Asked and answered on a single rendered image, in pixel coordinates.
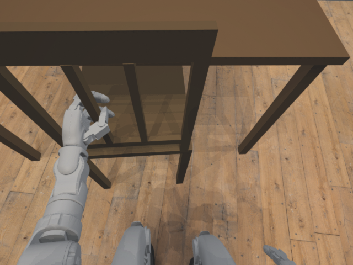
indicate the robot right thigh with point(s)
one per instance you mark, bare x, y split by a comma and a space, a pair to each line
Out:
209, 250

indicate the chair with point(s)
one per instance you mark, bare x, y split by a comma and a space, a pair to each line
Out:
153, 115

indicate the left robot hand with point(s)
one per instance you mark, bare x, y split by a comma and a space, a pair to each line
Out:
76, 122

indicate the robot thigh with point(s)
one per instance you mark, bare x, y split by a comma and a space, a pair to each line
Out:
134, 245
209, 250

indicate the left robot upper arm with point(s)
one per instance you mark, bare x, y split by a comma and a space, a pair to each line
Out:
52, 253

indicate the table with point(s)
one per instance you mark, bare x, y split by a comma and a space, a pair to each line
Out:
250, 32

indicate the right robot hand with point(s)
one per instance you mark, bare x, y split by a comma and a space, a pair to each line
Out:
278, 256

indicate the robot left thigh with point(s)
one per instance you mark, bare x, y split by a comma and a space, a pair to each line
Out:
134, 245

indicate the robot left forearm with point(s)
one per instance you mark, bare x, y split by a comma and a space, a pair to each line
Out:
62, 218

